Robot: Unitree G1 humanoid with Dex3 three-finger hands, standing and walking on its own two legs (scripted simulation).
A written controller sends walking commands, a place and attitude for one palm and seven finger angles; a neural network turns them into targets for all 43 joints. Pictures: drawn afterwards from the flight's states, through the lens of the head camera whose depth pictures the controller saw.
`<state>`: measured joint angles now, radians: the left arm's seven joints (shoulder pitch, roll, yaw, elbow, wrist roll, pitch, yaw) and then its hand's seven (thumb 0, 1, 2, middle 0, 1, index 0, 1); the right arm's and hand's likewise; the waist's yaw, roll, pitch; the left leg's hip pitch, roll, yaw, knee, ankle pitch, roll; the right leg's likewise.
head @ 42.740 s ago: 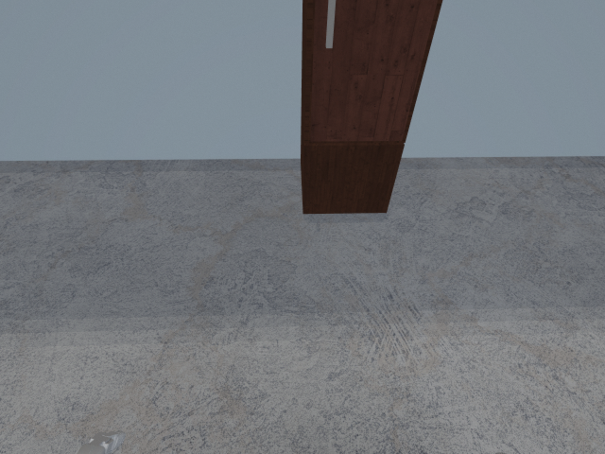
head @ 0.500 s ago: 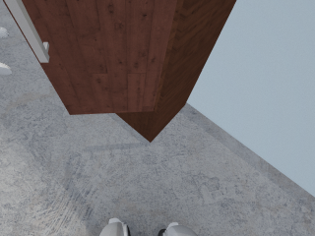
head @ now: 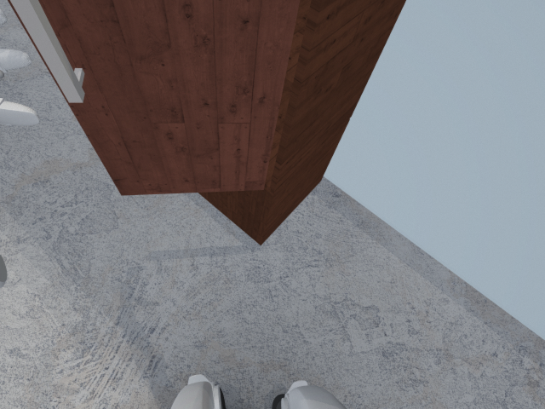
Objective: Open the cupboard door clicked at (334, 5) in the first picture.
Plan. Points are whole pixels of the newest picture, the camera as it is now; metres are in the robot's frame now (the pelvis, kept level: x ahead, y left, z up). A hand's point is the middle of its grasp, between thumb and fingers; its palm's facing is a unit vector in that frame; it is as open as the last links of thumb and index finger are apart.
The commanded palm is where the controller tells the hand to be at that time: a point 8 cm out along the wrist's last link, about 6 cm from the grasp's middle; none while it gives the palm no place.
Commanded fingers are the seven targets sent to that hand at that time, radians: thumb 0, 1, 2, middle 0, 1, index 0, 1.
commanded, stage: slide the fingers in behind the handle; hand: left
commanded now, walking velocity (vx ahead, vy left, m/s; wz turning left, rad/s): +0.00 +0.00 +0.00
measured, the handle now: (53, 38) +0.58 +0.23 +0.14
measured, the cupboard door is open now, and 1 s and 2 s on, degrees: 46 46 48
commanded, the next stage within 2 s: close the thumb around the handle in 1.68 s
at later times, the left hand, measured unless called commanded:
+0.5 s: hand (21, 66) +0.54 +0.26 +0.14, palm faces +0.00 -1.00 +0.03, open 13.9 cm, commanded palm +0.52 +0.30 +0.14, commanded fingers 0.00 -0.50 0.30 -0.30 -1.20 -0.30 -1.20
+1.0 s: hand (45, 76) +0.52 +0.23 +0.14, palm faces +0.00 -1.00 +0.02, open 14.0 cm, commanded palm +0.51 +0.27 +0.14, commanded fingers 0.00 -0.50 0.30 -0.30 -1.20 -0.30 -1.20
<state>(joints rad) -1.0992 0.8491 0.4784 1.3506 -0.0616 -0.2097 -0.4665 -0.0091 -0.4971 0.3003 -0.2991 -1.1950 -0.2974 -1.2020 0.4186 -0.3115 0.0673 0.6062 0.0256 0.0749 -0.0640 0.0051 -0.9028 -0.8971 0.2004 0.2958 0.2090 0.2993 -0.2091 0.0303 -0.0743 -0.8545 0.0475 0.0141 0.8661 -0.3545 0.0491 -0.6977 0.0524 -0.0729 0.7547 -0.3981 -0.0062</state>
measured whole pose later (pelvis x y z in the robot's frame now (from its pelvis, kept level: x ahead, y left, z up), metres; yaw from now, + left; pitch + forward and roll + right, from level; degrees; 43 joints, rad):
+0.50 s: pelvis +0.01 +0.00 +0.00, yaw -1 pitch +21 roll -5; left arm -1.07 0.82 0.50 1.29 -0.09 -0.21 -0.47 -0.01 -0.50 0.30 -0.30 -1.19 -0.30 -1.21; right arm 0.45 -0.30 0.06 0.62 0.02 0.08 -0.06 0.01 -0.90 -0.90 0.20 0.30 0.21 0.30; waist -0.22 0.03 -0.08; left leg -0.86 0.06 0.02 0.85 -0.36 0.04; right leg -0.70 0.06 -0.06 0.74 -0.40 -0.01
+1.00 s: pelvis +0.01 +0.00 +0.00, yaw +0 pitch +18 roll -4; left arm -1.01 0.67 0.43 1.24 -0.10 -0.21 -0.38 -0.01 -0.50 0.30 -0.30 -1.19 -0.30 -1.20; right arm 0.42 -0.29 0.04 0.62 0.02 0.08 -0.03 0.01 -0.90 -0.90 0.20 0.30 0.21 0.30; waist -0.19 0.04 -0.09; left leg -0.79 0.04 0.02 0.84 -0.36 0.05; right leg -0.64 0.05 -0.06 0.73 -0.41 -0.01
